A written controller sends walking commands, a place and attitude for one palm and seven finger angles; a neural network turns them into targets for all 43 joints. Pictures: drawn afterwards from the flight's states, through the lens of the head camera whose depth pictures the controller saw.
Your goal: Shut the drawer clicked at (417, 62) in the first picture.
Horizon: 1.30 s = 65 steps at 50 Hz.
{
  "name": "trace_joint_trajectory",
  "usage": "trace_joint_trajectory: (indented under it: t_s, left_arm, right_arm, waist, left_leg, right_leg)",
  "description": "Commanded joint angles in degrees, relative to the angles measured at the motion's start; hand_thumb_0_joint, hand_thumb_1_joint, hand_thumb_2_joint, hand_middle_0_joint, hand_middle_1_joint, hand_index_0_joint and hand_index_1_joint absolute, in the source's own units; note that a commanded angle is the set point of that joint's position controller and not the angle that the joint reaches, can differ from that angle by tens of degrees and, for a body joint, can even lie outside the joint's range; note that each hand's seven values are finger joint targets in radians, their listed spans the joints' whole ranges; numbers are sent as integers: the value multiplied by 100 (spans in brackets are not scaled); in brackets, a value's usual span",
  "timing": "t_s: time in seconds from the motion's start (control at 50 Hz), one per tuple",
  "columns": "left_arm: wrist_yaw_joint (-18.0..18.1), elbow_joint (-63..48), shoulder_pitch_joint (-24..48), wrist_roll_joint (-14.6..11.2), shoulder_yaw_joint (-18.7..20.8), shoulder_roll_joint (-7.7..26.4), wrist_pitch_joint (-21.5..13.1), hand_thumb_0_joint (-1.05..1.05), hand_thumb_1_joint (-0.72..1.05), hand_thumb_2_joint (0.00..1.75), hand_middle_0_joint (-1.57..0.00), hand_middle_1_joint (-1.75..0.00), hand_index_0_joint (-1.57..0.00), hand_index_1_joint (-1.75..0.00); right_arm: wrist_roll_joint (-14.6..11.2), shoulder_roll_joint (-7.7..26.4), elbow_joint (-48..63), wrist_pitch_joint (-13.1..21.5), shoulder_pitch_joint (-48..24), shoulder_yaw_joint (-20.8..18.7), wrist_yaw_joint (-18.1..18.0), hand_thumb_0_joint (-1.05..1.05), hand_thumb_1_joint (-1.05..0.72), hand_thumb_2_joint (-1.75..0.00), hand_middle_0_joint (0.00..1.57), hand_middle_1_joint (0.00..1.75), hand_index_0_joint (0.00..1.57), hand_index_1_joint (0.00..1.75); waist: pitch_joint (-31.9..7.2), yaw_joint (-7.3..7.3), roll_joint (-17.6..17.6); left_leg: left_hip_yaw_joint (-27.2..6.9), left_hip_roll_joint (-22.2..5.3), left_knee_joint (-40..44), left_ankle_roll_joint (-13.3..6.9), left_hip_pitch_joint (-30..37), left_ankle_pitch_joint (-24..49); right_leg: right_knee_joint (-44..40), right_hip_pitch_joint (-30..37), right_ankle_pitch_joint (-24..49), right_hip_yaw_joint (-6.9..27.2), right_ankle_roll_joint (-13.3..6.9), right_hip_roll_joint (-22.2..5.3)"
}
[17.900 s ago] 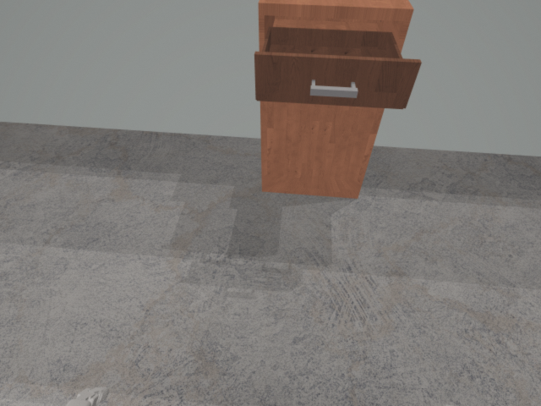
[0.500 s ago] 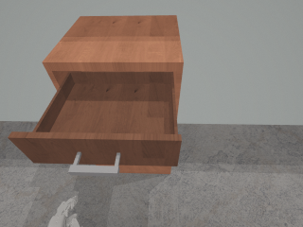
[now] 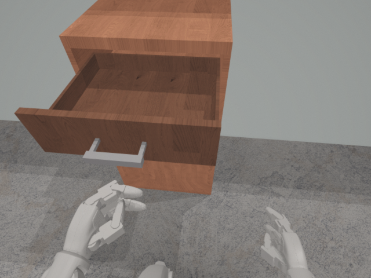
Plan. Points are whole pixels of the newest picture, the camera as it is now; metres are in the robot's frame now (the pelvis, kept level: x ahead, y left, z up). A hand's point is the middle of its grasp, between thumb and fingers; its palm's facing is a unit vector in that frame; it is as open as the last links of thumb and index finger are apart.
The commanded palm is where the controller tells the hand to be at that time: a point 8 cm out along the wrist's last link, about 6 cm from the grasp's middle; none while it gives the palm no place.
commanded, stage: raise the hand and make a fist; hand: left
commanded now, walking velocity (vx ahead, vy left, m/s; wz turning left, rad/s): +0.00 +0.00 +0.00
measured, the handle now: (116, 151) +0.37 +0.19 +0.08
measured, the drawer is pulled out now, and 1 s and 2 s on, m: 0.29 0.29 0.29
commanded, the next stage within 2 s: bring the fist close to the handle in 1.24 s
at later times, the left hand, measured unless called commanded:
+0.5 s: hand (96, 213) +0.20 +0.17 +0.13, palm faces +0.00 -1.00 -0.05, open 3.1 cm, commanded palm +0.15 +0.22 +0.14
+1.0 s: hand (83, 217) +0.18 +0.16 +0.17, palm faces -0.05 -1.00 -0.05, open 3.2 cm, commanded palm +0.13 +0.21 +0.18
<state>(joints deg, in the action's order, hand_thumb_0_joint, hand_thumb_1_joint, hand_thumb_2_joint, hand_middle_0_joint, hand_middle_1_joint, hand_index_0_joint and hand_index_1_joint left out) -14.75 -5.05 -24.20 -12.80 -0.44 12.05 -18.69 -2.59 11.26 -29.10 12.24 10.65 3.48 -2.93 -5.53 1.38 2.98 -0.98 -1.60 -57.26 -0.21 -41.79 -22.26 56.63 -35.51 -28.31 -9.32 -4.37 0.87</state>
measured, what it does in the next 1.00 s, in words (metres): stands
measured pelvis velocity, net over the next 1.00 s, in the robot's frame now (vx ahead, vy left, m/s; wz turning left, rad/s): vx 0.04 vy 0.03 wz -0.01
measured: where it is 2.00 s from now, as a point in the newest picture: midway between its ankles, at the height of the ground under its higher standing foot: outside the picture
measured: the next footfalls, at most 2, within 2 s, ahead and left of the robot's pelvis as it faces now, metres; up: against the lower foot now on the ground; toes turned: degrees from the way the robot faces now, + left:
none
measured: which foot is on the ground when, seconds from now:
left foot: down 0.00-1.00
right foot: down 0.00-1.00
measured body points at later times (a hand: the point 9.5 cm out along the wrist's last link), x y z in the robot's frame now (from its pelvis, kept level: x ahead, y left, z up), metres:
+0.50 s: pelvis +0.05 +0.03 +0.02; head +0.06 +0.01 +0.47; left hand +0.19 +0.22 +0.13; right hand +0.24 -0.21 -0.02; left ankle +0.07 +0.12 -0.68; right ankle +0.02 -0.07 -0.68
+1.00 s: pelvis +0.04 +0.03 +0.04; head +0.01 +0.02 +0.48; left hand +0.17 +0.21 +0.18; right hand +0.24 -0.18 -0.01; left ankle +0.07 +0.12 -0.68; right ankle +0.02 -0.07 -0.68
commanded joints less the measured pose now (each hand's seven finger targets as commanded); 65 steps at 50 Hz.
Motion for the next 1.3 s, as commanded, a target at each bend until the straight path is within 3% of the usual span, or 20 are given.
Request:
trace_joint_trajectory:
  t_s: [0.0,0.04,0.08,0.1,0.16,0.2,0.22,0.24,0.3,0.38,0.4,0.44,0.54,0.68,0.76,0.92,1.04,1.18,1.24,1.28]
  left_arm:
    - [417,-1558,39,-235,991,741,312,0,90,90,-88,-104,-88,-104]
    - [762,-1587,-117,-329,1160,557,263,0,90,90,-92,-108,-92,-108]
    - [994,-1606,-617,-240,1423,683,101,0,90,90,-96,-112,-96,-112]
    - [1001,-1702,-814,-175,1250,520,9,0,90,90,-98,-114,-98,-114]
    - [745,-1962,-1365,-6,962,464,-252,0,90,90,-104,-121,-104,-121]
    - [465,-2164,-1615,-9,500,174,-345,0,90,90,-108,-125,-108,-125]
    - [340,-2222,-1656,-60,512,221,-359,0,90,90,-110,-127,-110,-127]
    - [235,-2396,-1611,-115,364,151,-391,0,90,90,-112,-130,-112,-130]
    - [259,-2614,-1513,-169,548,330,-416,0,90,90,-118,-136,-118,-136]
    - [652,-3140,-1909,22,674,375,-444,0,90,90,-126,-145,-126,-145]
    - [710,-3247,-1986,57,482,189,-407,0,90,90,-128,-147,-128,-147]
    - [747,-3442,-2070,84,277,52,-298,0,90,90,-132,-151,-132,-151]
    - [562,-3547,-2103,151,93,103,182,0,90,90,-140,-160,-140,-160]
    - [555,-4296,-1953,112,216,253,716,0,90,90,-140,-160,-140,-160]
    - [661,-4474,-2099,77,284,230,801,0,90,90,-140,-160,-140,-160]
    - [532,-4134,-2094,73,241,244,1134,0,90,90,-140,-160,-140,-160]
    - [727,-4502,-2179,78,476,361,974,0,90,90,-140,-160,-140,-160]
    - [691,-4063,-1684,-78,415,304,734,0,90,90,-140,-160,-140,-160]
    - [596,-3878,-1542,-49,436,426,769,0,90,90,-140,-160,-140,-160]
    - [567,-3798,-1550,-23,645,589,825,0,90,90,-140,-160,-140,-160]
  right_arm:
    - [-39,718,1015,241,-496,-386,-193,0,-90,-90,20,30,20,30]
    - [-32,628,892,226,-482,-387,-177,0,-90,-90,20,30,20,30]
    - [-6,612,773,248,-477,-457,-124,0,-90,-90,20,30,20,30]
    - [4,599,770,266,-390,-462,-81,0,-90,-90,20,30,20,30]
    - [34,676,740,386,-326,-549,29,0,-90,-90,20,30,20,30]
    - [11,723,758,495,-293,-566,75,0,-90,-90,20,30,20,30]
    - [-9,746,738,560,-254,-593,81,0,-90,-90,20,30,20,30]
    - [-13,790,755,638,-229,-593,78,0,-90,-90,20,30,20,30]
    - [-17,843,681,743,-145,-653,30,0,-90,-90,20,30,20,30]
    - [18,772,732,726,-177,-668,76,0,-90,-90,20,30,20,30]
    - [14,735,782,692,-135,-648,101,0,-90,-90,20,30,20,30]
    - [4,702,869,657,-160,-617,160,0,-90,-90,20,30,20,30]
    - [-24,746,1021,491,-354,-522,169,0,-90,-90,20,30,20,30]
    - [-83,679,1188,430,-488,-359,151,0,-90,-90,20,30,20,30]
    - [-94,638,1166,476,-487,-306,188,0,-90,-90,20,30,20,30]
    - [-168,717,1134,605,-603,-290,129,0,-90,-90,20,30,20,30]
    - [-128,662,1139,695,-536,-319,127,0,-90,-90,20,30,20,30]
    - [-143,754,979,906,-551,-317,60,0,-90,-90,20,30,20,30]
    - [-134,776,938,988,-502,-323,19,0,-90,-90,20,30,20,30]
    - [-151,762,894,1013,-536,-354,5,0,-90,-90,20,30,20,30]
  waist:
    - [-531,23,-431]
    - [-321,52,-623]
    - [-405,163,-567]
    - [-433,133,-533]
    - [-633,50,-375]
    - [-562,-64,-337]
    - [-578,-104,-440]
    - [-584,-147,-418]
    - [-489,-169,-665]
    - [-736,30,-221]
    - [-736,16,-96]
    - [-763,-11,11]
    - [-314,-58,-256]
    - [-296,55,-5]
    - [-165,70,-133]
    - [290,50,-292]
    - [-11,140,-64]
    - [572,5,-115]
    - [532,-11,-323]
    - [424,68,-287]
  left_leg:
    - [-39,149,969,-185,670,-91]
    - [-45,130,1081,-146,763,161]
    - [-22,121,1105,-123,831,495]
    - [1,130,1151,-130,880,658]
    - [49,138,1127,-171,1126,1099]
    - [48,155,1100,-207,1252,1222]
    - [32,143,1095,-215,1312,1248]
    - [16,155,1124,-229,1392,1253]
    - [-36,141,1252,-235,1521,1167]
    - [-29,115,1428,-248,1930,1603]
    - [-29,106,1475,-237,2014,1679]
    - [-73,58,1496,-233,2145,1904]
    - [-115,32,1660,-249,1987,1484]
    - [-222,-6,1935,-204,2267,1344]
    - [-258,-38,2047,-174,2293,1174]
    - [-214,20,2207,-182,2069,468]
    - [-152,56,2161,-186,2231,584]
    - [-148,80,2033,-198,2039,105]
    - [-124,105,1997,-210,2061,88]
    - [-99,114,1990,-208,2118,234]
  right_leg:
    - [-2224,582,-919,1578,416,-383]
    - [-2148,720,-238,1434,434,-346]
    - [-2022,950,590,1428,484,-372]
    - [-1933,1010,999,1367,498,-372]
    - [-1711,1122,2228,1257,632,-406]
    - [-1726,1049,2539,1211,690,-398]
    - [-1742,1024,2564,1161,695,-386]
    - [-1764,990,2518,1112,667,-367]
    - [-1820,823,1965,907,522,-230]
    - [-1558,882,2095,557,373,-112]
    - [-1509,853,2077,493,353,-84]
    - [-1497,859,2151,436,358,-98]
    - [-1693,878,1930,437,372,-80]
    - [-1825,1086,1665,349,322,-38]
    - [-1925,1082,1459,310,317,-21]
    - [-2226,1065,885,411,321,-35]
    - [-2231,1169,854,447,303,-54]
    - [-2647,869,140,715,323,-112]
    - [-2830,910,-115,905,347,-191]
    - [-2871,1041,25,958,342,-203]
